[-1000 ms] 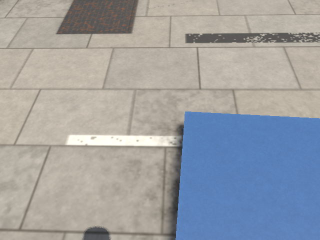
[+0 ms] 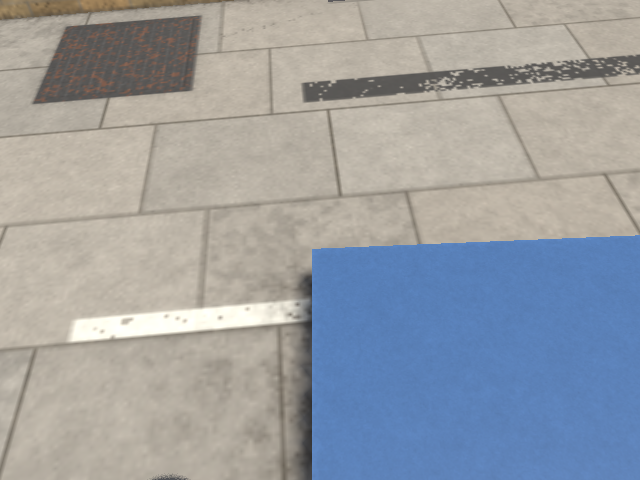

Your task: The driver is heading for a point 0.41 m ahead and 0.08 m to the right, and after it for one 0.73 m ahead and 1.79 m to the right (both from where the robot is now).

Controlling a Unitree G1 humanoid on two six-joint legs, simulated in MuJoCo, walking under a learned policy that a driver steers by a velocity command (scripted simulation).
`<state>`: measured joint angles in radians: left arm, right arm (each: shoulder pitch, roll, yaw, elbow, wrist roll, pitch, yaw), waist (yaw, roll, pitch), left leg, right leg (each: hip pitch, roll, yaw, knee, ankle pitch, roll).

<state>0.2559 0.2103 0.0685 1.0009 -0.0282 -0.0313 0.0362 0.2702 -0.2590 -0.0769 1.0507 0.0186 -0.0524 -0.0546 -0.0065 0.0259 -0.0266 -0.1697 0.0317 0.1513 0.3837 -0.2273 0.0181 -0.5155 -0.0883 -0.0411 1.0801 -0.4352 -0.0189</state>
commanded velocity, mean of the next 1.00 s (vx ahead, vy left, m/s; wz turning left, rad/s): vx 0.46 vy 0.00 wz -0.52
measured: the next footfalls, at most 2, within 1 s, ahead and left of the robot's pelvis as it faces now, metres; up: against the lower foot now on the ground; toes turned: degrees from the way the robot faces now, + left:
right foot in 0.12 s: +0.07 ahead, -0.14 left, +0.00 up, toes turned -8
left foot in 0.52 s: +0.44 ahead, -0.03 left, +0.15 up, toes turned -12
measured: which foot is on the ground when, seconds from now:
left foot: down 0.00-0.12, up 0.14-0.50, down 0.52-1.00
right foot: up 0.00-0.10, down 0.12-0.52, up 0.54-1.00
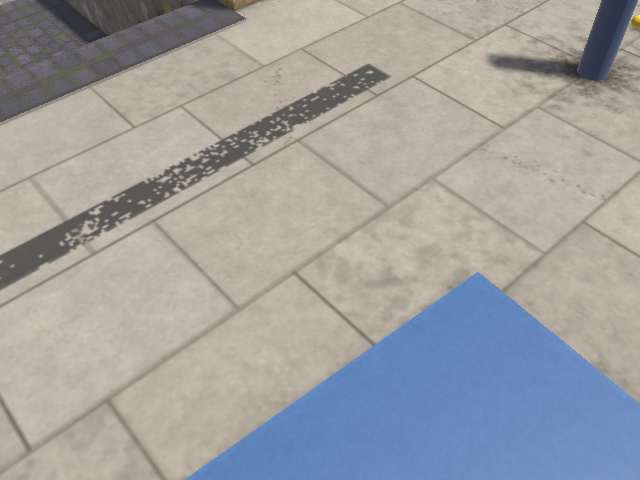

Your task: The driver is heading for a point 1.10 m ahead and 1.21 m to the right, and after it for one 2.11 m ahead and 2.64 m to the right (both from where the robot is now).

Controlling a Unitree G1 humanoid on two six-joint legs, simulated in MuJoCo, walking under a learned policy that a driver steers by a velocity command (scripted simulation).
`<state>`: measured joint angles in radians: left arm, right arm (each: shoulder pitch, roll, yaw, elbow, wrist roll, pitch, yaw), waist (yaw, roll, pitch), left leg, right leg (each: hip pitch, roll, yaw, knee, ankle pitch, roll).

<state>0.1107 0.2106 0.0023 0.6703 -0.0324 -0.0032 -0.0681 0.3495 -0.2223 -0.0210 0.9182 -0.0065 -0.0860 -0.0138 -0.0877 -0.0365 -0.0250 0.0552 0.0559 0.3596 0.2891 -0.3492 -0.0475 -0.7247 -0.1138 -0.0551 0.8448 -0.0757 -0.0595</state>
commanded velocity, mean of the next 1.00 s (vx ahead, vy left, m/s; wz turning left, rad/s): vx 0.50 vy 0.00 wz -0.60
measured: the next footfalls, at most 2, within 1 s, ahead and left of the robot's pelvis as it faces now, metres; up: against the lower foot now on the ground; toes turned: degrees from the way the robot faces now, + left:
right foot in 0.10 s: +0.22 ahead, -0.12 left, +0.00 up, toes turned -9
left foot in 0.58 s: +0.57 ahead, -0.01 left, +0.00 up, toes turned -23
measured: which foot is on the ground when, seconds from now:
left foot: down 0.00-0.10, up 0.12-0.56, down 0.58-1.00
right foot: up 0.00-0.08, down 0.10-0.58, up 0.60-1.00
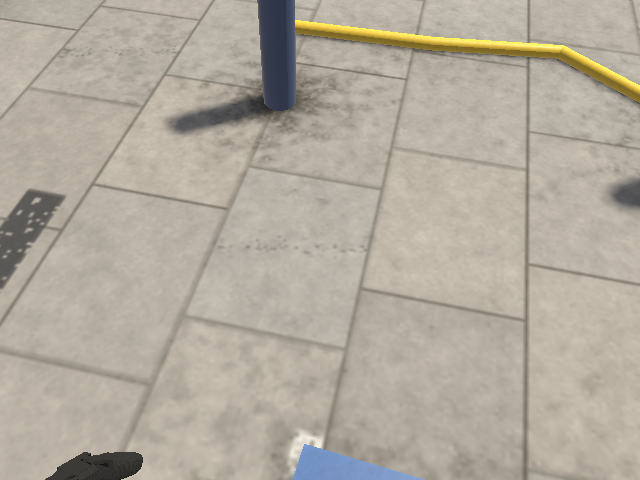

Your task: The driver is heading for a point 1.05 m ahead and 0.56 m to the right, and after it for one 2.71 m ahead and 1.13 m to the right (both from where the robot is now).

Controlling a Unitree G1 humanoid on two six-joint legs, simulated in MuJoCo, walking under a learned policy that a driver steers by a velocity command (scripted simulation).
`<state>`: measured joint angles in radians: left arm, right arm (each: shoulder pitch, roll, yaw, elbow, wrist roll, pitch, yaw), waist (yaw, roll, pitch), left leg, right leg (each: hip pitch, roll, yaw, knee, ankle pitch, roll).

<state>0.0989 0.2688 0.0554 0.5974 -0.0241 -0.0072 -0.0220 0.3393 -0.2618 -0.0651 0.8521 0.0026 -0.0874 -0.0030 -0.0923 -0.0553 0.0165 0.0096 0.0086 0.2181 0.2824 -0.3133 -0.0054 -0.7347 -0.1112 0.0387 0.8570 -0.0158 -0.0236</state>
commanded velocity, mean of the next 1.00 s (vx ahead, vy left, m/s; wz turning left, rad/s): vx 0.50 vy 0.00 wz -0.60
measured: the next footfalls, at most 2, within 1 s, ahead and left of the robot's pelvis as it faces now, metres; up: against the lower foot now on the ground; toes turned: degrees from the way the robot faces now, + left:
right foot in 0.12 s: +0.25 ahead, -0.13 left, +0.00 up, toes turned -8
left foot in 0.50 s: +0.46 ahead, -0.02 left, +0.00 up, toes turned -23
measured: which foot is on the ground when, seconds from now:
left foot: down 0.00-0.14, up 0.16-0.48, down 0.50-1.00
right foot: up 0.00-0.10, down 0.12-0.54, up 0.56-1.00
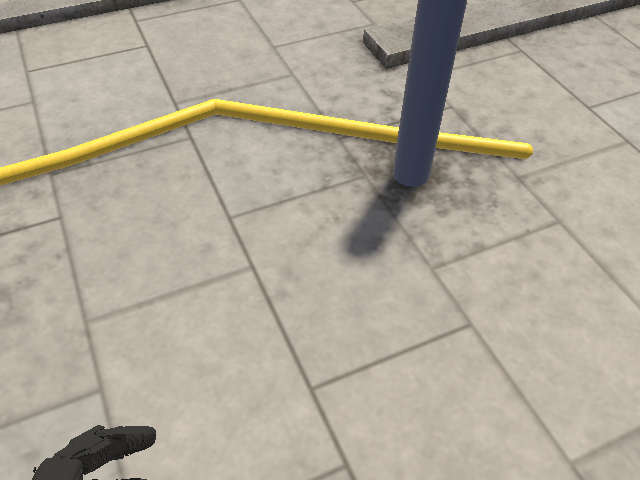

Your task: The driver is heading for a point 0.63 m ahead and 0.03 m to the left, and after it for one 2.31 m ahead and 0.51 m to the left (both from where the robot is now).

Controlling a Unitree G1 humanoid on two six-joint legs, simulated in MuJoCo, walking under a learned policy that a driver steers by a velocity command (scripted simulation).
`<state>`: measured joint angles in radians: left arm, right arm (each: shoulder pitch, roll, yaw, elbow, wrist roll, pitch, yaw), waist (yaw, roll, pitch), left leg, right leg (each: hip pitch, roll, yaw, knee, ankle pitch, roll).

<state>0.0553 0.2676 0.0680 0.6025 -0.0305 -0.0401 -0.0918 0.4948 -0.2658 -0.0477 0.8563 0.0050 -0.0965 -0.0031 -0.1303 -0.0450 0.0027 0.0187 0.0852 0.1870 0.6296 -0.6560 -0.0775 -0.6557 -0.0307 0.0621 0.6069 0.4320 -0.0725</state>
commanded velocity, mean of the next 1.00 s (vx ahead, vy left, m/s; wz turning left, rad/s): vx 0.40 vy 0.00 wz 0.08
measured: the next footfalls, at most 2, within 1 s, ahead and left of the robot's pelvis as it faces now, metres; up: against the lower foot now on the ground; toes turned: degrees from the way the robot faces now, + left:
right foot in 0.10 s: +0.22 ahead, -0.12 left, -0.15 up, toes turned -4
left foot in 0.58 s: +0.57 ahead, +0.02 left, -0.15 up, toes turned -5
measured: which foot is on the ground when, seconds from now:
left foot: down 0.00-0.10, up 0.12-0.56, down 0.58-1.00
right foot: up 0.00-0.08, down 0.10-0.60, up 0.62-1.00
